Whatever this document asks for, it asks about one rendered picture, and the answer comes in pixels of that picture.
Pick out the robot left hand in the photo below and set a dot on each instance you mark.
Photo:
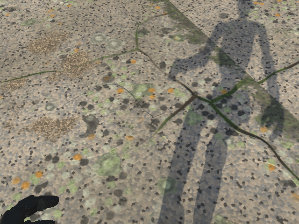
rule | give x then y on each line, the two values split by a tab
27	207

